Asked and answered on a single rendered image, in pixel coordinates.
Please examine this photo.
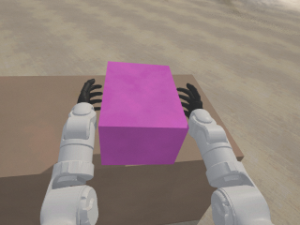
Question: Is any right robot upper arm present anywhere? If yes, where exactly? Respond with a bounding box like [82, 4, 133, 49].
[211, 185, 275, 225]

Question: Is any left robot upper arm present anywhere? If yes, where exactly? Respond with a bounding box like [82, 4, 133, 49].
[40, 185, 98, 225]

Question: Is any robot right forearm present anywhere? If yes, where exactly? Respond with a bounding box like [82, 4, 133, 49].
[188, 109, 271, 220]

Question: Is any pedestal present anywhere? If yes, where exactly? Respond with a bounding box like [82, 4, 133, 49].
[0, 74, 244, 225]

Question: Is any carton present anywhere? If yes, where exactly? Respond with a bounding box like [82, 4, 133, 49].
[98, 61, 189, 165]

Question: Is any robot right hand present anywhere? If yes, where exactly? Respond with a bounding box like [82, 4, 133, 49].
[176, 83, 203, 119]

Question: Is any robot left hand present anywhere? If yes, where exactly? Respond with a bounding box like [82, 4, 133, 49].
[77, 79, 103, 111]

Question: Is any robot left forearm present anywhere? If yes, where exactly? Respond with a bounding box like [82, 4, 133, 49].
[40, 102, 97, 224]

